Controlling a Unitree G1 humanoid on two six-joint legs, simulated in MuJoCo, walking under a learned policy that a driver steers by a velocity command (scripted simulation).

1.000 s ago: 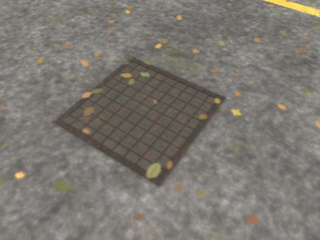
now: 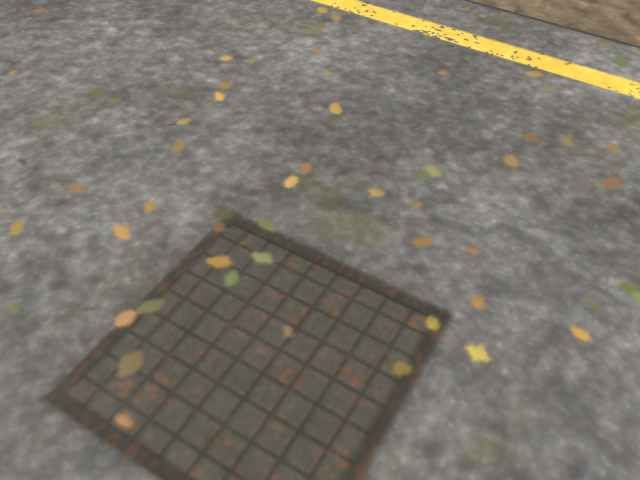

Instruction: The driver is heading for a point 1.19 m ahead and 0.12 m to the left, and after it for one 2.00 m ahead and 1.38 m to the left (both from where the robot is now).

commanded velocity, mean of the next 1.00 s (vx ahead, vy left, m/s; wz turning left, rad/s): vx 0.50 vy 0.00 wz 0.00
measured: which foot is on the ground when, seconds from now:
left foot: down 0.00-0.30, up 0.32-0.86, down 0.88-1.00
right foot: up 0.00-0.28, down 0.30-0.90, up 0.92-1.00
